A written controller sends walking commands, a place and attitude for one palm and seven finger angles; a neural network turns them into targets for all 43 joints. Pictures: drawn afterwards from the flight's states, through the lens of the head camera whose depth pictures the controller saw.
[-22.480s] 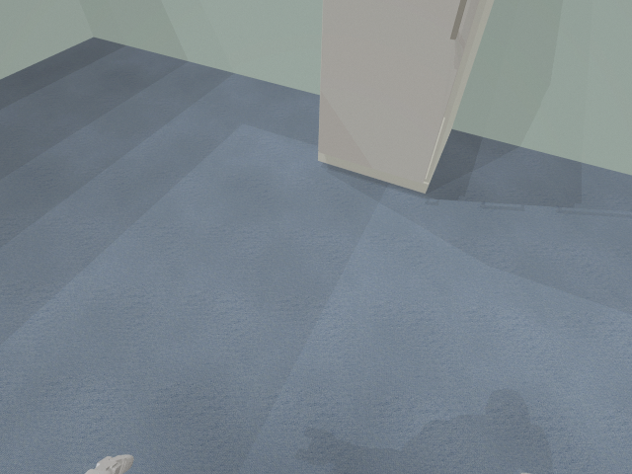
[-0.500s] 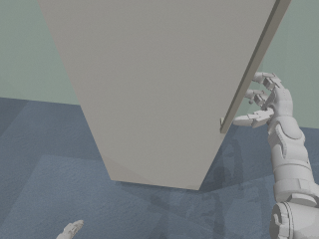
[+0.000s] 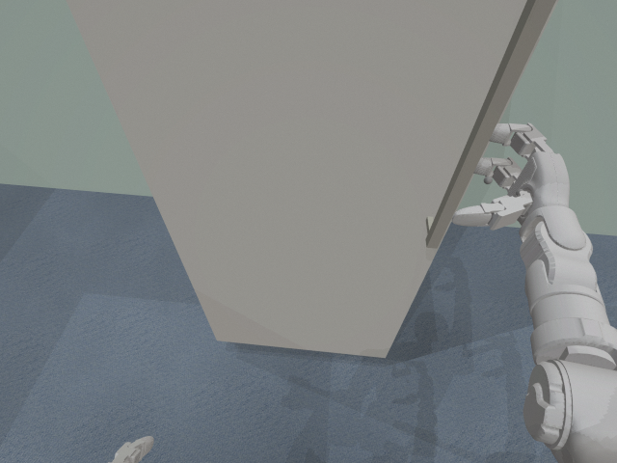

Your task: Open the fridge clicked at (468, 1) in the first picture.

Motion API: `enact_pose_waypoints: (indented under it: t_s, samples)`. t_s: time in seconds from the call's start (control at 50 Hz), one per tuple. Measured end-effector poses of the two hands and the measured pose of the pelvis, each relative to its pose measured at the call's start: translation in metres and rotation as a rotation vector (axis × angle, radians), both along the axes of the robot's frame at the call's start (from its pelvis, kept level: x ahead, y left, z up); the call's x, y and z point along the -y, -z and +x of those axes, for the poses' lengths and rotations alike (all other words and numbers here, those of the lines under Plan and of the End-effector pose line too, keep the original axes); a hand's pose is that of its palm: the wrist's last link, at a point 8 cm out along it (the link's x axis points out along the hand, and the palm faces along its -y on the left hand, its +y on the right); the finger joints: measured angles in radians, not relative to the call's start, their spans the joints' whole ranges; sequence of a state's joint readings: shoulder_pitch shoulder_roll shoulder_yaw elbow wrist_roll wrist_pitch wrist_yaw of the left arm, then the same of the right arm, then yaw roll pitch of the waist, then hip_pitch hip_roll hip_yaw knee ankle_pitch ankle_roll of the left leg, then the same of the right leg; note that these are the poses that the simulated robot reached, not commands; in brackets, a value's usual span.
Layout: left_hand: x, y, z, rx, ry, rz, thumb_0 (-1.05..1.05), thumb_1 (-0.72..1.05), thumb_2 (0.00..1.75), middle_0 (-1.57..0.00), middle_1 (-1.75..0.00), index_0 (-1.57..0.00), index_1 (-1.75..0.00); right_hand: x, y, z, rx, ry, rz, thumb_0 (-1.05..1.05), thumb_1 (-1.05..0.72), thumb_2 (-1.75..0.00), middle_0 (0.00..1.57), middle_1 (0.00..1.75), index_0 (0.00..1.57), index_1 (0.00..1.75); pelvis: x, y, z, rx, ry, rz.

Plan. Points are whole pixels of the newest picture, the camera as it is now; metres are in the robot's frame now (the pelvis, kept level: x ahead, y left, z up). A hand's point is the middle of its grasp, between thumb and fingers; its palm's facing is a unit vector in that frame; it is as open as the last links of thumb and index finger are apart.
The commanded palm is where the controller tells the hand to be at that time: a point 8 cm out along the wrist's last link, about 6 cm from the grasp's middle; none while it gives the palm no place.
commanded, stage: slide the fingers in behind the handle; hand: right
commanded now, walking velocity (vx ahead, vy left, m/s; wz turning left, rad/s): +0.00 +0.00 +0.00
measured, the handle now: (473, 134) +0.49 -0.15 +0.18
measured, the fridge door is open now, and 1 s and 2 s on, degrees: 0 0 0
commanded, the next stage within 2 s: grip the handle and tug to test in 1.74 s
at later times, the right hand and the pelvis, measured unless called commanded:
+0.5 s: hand (482, 191) +0.43 -0.16 +0.15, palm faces +0.00 +1.00 +0.02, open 14.0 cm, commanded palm +0.40 -0.21 +0.15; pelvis +0.00 +0.00 +0.00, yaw +1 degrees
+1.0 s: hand (469, 188) +0.44 -0.15 +0.14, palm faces -0.01 +1.00 +0.01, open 14.0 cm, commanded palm +0.41 -0.20 +0.15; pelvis +0.01 +0.00 +0.00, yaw +1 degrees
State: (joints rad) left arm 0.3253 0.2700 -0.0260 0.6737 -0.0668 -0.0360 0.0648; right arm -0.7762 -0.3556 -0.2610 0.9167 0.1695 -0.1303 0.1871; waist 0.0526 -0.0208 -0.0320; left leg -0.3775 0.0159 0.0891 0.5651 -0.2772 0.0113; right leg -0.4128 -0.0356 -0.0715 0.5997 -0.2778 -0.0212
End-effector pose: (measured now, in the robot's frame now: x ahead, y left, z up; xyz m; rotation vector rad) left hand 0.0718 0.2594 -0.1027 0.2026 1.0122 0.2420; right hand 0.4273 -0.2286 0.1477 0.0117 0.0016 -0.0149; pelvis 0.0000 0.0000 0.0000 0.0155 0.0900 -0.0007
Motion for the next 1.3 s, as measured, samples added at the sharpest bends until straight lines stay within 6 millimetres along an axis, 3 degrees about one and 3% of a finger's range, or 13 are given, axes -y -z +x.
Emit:
enact_pose_waypoints:
  t_s: [0.26, 0.44, 0.64, 0.96, 1.16, 1.3]
  samples:
    - [0.001, 0.001, -0.01, 0.012, -0.026, -0.019, 0.01, 0.9, 0.9, -0.2, -0.3, -0.2, -0.3, -0.003, 0.001, -0.009, 0.026, -0.017, 0.005, -0.01, 0.5, -0.3, 0.31, 1.21, 0.31, 1.21, 0.001, 0.0, 0.0, 0.006, -0.018, -0.002]
    - [0.005, -0.003, 0.008, 0.052, -0.003, -0.024, 0.01, 0.9, 0.9, -0.2, -0.3, -0.2, -0.3, -0.008, 0.003, -0.02, 0.019, -0.016, 0.005, -0.01, 0.5, -0.3, 0.3, 1.2, 0.3, 1.2, 0.001, -0.001, 0.001, 0.021, -0.012, -0.001]
    - [0.008, -0.009, 0.032, 0.1, 0.027, -0.023, 0.01, 0.9, 0.9, -0.2, -0.3, -0.2, -0.3, -0.016, 0.001, -0.016, 0.007, -0.016, 0.01, -0.01, 0.5, -0.3, 0.3, 1.2, 0.3, 1.2, 0.0, -0.002, 0.003, 0.022, -0.006, -0.002]
    - [0.008, -0.005, 0.026, 0.057, 0.008, -0.026, 0.01, 0.9, 0.9, -0.2, -0.3, -0.2, -0.3, -0.019, 0.006, -0.01, -0.002, -0.018, 0.009, -0.01, 0.5, -0.3, 0.3, 1.2, 0.3, 1.2, 0.001, -0.002, 0.011, 0.017, -0.011, -0.001]
    - [0.011, -0.001, 0.028, 0.055, 0.009, -0.042, 0.01, 0.9, 0.9, -0.2, -0.3, -0.2, -0.3, -0.045, 0.0, -0.008, 0.017, -0.047, 0.018, -0.01, 0.5, -0.3, 0.3, 1.2, 0.3, 1.2, 0.003, -0.003, 0.013, 0.019, -0.013, -0.003]
    - [0.013, -0.003, 0.032, 0.076, 0.01, -0.056, 0.01, 0.9, 0.9, -0.2, -0.3, -0.2, -0.3, -0.051, 0.003, -0.008, -0.006, -0.013, 0.009, -0.01, 0.5, -0.3, 0.3, 1.2, 0.3, 1.2, 0.0, -0.004, 0.012, 0.023, -0.019, -0.007]
